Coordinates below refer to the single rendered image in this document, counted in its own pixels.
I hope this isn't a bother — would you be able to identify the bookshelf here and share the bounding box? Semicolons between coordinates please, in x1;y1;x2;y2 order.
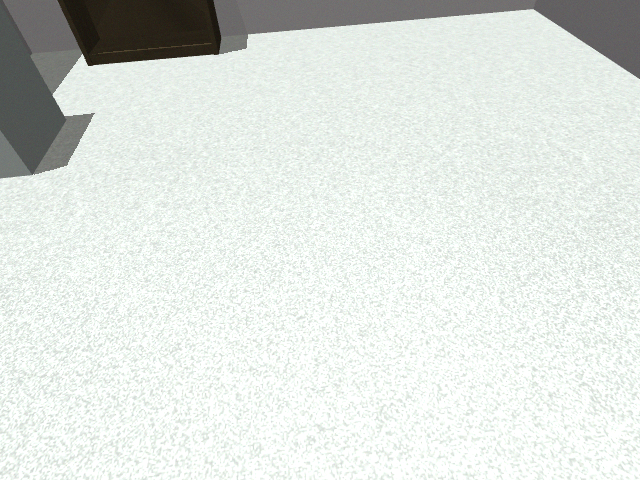
57;0;221;66

